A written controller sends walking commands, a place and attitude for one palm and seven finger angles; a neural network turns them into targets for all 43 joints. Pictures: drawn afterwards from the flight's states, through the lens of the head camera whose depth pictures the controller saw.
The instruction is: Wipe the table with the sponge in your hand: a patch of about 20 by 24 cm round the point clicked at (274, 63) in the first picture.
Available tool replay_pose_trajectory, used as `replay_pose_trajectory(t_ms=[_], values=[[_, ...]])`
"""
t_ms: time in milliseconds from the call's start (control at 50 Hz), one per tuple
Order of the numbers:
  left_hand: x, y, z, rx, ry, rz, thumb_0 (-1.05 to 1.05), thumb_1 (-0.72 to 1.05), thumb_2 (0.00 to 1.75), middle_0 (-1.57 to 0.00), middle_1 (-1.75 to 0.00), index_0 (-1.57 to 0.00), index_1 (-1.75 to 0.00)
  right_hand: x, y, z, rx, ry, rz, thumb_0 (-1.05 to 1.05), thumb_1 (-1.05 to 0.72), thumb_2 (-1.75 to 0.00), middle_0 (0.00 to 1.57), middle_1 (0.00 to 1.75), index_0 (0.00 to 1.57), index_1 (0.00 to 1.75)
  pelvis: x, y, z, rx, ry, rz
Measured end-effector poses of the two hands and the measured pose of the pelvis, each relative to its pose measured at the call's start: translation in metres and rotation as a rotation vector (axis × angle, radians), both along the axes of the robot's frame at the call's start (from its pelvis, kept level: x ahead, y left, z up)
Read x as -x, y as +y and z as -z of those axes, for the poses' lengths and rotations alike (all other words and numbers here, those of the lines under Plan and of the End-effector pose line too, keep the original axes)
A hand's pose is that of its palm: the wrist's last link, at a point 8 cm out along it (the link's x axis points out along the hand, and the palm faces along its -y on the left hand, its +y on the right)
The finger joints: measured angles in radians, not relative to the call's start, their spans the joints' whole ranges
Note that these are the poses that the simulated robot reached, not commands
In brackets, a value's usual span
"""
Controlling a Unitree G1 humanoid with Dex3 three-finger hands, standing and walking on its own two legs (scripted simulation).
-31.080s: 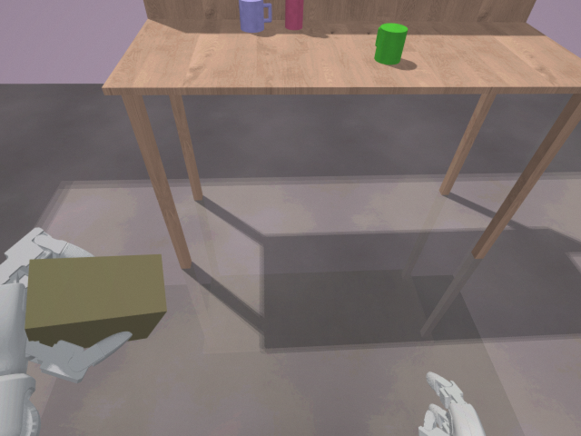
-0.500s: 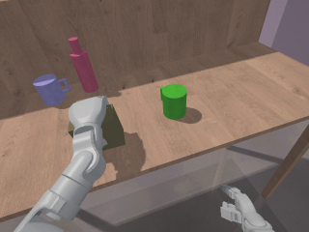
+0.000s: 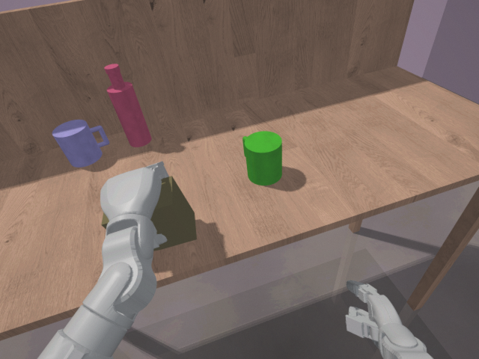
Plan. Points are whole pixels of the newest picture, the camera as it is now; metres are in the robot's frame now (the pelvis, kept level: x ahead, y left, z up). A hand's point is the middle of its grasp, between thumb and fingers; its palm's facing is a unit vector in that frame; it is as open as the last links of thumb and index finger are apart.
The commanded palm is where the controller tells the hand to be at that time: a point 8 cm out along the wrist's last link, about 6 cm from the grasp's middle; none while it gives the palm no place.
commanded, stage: wipe back along the third lane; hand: left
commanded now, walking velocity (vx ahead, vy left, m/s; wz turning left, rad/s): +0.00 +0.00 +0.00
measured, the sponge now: (157, 223) +0.31 +0.19 +0.09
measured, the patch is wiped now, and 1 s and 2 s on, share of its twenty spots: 0.95 0.95 0.95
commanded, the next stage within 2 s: slide back across to the middle lane in 0.02 s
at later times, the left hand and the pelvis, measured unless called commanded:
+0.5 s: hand (137, 221) +0.27 +0.20 +0.14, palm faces +0.23 -0.28 -0.93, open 10.3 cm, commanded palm +0.23 +0.21 +0.20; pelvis +0.00 +0.00 +0.00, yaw -2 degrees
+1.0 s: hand (99, 231) +0.26 +0.26 +0.14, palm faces +0.11 -0.12 -0.99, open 10.3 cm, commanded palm +0.23 +0.26 +0.20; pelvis -0.02 +0.00 +0.00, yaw +0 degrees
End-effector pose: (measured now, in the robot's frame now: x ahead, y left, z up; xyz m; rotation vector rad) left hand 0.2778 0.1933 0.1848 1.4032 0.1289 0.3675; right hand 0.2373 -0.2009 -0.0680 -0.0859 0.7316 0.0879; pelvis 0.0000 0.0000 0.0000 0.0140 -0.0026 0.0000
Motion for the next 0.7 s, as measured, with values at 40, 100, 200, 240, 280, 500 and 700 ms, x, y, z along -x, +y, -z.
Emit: replay_pose_trajectory(t_ms=[40,100,200,240,280,500,700], values=[[0.003,-0.001,0.000,0.007,-0.006,0.003,0.01,-0.50,1.04,-0.66,-1.34,-0.69,-1.33,-0.002,0.002,-0.001,-0.004,-0.002,-0.007,0.01,-0.91,-0.90,0.20,0.30,0.20,0.30,0.000,0.000,0.000,0.000,-0.001,0.001],[0.008,-0.004,0.000,0.015,-0.017,0.010,0.01,-0.50,1.04,-0.66,-1.34,-0.69,-1.33,-0.006,0.005,-0.002,-0.013,-0.009,-0.020,0.01,-0.91,-0.90,0.20,0.30,0.20,0.30,-0.001,-0.001,0.000,-0.001,-0.002,0.000],[0.016,-0.005,-0.001,0.045,-0.036,0.026,0.01,-0.50,1.04,-0.66,-1.34,-0.69,-1.33,-0.009,0.010,-0.005,-0.019,-0.016,-0.033,0.01,-0.91,-0.90,0.20,0.30,0.20,0.30,-0.002,-0.001,0.001,-0.001,-0.005,0.005],[0.018,-0.003,-0.002,0.067,-0.044,0.029,0.01,-0.50,1.04,-0.66,-1.34,-0.69,-1.33,-0.009,0.011,-0.006,-0.018,-0.018,-0.033,0.01,-0.91,-0.90,0.20,0.30,0.20,0.30,-0.002,-0.001,0.001,-0.002,-0.008,0.010],[0.021,-0.001,-0.003,0.091,-0.047,0.030,0.01,-0.50,1.04,-0.66,-1.34,-0.69,-1.33,-0.009,0.011,-0.007,-0.012,-0.022,-0.030,0.01,-0.91,-0.90,0.20,0.30,0.20,0.30,-0.001,-0.001,0.001,-0.002,-0.010,0.014],[0.035,0.013,-0.007,0.162,-0.058,0.026,0.00,-0.50,1.04,-0.66,-1.34,-0.69,-1.33,0.003,-0.002,-0.009,0.039,-0.022,0.010,0.01,-0.91,-0.90,0.20,0.30,0.20,0.30,0.004,-0.003,0.001,-0.001,-0.024,0.030],[0.042,0.040,-0.010,0.114,-0.011,-0.049,-0.01,-0.50,1.04,-0.67,-1.33,-0.70,-1.32,0.017,-0.014,-0.003,0.077,-0.017,0.041,0.01,-0.91,-0.90,0.20,0.30,0.20,0.30,0.011,-0.005,0.000,-0.002,-0.031,0.026]])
